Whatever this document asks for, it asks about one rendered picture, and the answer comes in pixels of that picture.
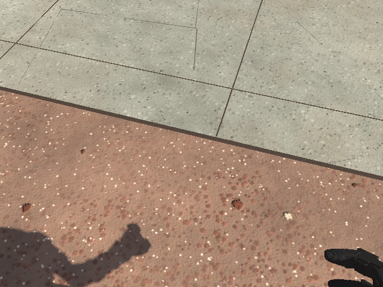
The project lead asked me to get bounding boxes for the right robot hand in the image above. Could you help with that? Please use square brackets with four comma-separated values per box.
[324, 248, 383, 287]

